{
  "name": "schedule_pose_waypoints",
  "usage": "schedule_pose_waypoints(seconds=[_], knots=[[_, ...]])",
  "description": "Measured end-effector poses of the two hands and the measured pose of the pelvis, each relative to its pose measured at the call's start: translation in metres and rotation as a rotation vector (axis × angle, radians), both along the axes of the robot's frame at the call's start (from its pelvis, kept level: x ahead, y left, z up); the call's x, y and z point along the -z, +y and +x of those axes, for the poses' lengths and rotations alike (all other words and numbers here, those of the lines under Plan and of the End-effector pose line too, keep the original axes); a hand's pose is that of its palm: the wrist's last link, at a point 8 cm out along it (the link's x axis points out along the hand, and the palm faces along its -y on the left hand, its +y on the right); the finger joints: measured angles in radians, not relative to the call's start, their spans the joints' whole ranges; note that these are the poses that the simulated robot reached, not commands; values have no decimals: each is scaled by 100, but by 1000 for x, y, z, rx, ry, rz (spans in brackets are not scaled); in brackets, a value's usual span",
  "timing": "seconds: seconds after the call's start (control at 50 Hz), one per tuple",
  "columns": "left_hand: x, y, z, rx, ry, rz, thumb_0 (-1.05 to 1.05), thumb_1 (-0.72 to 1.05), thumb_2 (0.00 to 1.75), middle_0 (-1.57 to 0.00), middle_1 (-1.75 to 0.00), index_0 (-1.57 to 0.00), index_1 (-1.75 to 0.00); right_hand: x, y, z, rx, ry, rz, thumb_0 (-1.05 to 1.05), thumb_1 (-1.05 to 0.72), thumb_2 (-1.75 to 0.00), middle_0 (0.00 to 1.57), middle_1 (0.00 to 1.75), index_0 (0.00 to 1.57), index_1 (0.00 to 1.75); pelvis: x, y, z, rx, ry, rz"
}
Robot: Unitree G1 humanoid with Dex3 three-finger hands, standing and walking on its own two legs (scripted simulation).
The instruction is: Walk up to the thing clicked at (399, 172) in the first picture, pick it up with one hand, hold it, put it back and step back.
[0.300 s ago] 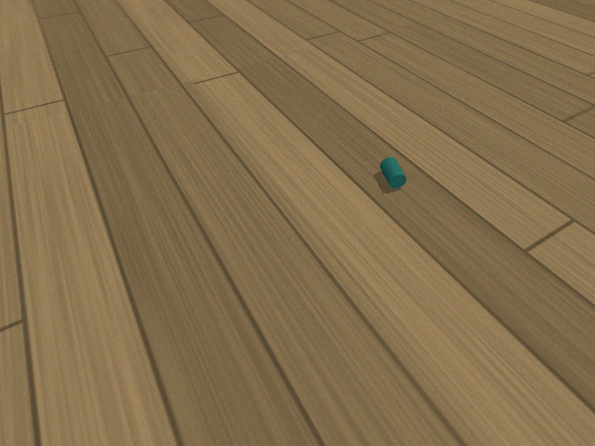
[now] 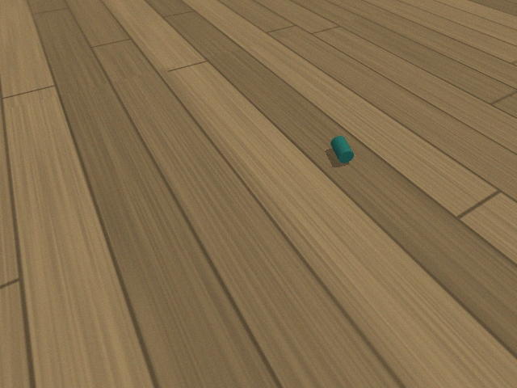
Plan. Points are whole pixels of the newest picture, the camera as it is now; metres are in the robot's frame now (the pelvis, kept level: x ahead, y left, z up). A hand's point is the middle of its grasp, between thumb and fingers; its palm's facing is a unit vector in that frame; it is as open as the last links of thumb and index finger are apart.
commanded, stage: stand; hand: left
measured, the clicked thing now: (342, 149) +1.47 -0.46 -0.74
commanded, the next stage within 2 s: walk up in 0.82 s
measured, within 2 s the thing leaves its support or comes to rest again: neither
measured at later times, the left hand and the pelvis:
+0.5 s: hand out of the picture +0.07 +0.25 -0.16, palm faces -0.01 -0.94 -0.34, open 7.4 cm; pelvis +0.00 +0.00 +0.00, yaw +0 degrees
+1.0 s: hand out of the picture +0.12 +0.26 -0.14, palm faces -0.20 -0.91 -0.37, open 7.4 cm; pelvis +0.03 +0.00 +0.00, yaw -11 degrees
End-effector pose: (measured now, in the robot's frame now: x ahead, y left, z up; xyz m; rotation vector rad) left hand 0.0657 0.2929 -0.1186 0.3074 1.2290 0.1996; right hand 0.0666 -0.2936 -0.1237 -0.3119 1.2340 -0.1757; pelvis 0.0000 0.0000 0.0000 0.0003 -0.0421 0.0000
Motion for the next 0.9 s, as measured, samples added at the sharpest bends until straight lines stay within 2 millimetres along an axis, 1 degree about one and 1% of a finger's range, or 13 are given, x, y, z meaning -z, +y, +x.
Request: schedule_pose_waypoints(seconds=[0.2,0.5,0.82,0.86,0.9], knots=[[-2,1,6,-1,-22,4,0,91,90,-20,-30,-20,-30,-2,1,8,-4,-24,1,0,-90,-90,20,30,20,30,0,0,2,0,-6,0],[-1,1,0,-7,6,3,0,91,90,-20,-30,-20,-30,-2,-1,4,0,-1,-2,0,-90,-90,20,30,20,30,-1,-1,3,0,1,-1],[-1,2,4,-8,15,6,0,91,90,-20,-30,-20,-30,-1,-1,9,-3,8,-1,0,-90,-90,20,30,20,30,-1,-1,9,1,8,0],[-2,4,6,10,9,-5,0,91,90,-20,-30,-20,-30,-2,-3,13,6,-25,15,0,-90,-90,20,30,20,30,1,0,10,36,14,7],[-4,7,9,52,37,-6,0,91,90,-20,-30,-20,-30,-6,-10,17,38,-95,21,1,-90,-90,20,30,21,30,2,2,15,91,24,17]])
